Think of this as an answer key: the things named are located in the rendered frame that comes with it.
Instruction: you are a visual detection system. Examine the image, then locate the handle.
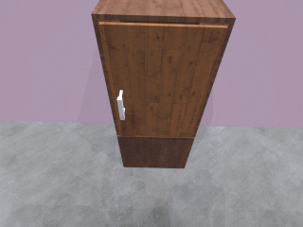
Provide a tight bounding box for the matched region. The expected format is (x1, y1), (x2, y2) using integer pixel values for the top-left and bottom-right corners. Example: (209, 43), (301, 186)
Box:
(116, 90), (125, 120)

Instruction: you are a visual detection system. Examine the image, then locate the cupboard door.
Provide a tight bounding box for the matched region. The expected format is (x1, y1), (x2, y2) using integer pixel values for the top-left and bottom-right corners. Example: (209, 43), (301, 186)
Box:
(98, 22), (228, 138)

